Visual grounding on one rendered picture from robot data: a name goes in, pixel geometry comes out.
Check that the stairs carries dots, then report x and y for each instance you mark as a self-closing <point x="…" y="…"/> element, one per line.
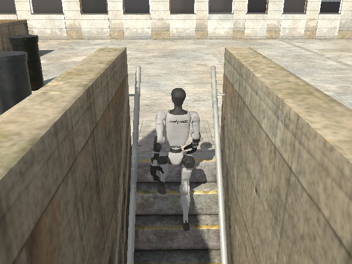
<point x="159" y="235"/>

